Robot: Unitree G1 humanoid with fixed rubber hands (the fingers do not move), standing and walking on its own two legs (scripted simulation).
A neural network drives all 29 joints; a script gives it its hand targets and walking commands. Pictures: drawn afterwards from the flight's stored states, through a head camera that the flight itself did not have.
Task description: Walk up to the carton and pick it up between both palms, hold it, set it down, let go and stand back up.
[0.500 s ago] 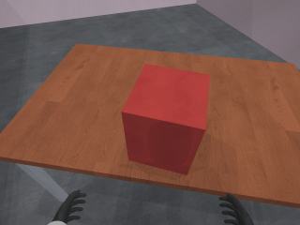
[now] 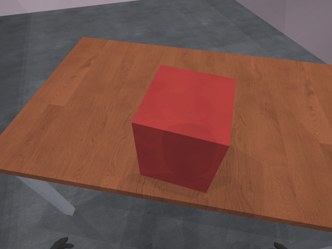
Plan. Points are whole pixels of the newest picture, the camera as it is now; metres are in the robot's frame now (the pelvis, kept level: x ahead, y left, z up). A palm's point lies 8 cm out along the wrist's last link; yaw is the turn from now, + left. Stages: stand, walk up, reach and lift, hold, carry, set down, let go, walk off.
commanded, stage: stand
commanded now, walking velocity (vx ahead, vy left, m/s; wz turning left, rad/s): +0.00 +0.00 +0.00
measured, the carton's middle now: (184, 130) +0.41 -0.03 +0.02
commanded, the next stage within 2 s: walk up in 1.64 s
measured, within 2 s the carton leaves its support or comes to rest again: neither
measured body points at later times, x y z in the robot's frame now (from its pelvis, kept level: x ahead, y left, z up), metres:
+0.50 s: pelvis +0.00 +0.00 +0.03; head +0.02 +0.01 +0.47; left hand +0.09 +0.30 -0.11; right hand +0.11 -0.29 -0.10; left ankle -0.01 +0.13 -0.72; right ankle -0.01 -0.11 -0.72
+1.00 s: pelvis +0.00 +0.01 +0.03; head +0.02 +0.01 +0.48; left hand +0.08 +0.31 -0.10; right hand +0.10 -0.29 -0.10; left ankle -0.01 +0.13 -0.72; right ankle -0.01 -0.11 -0.72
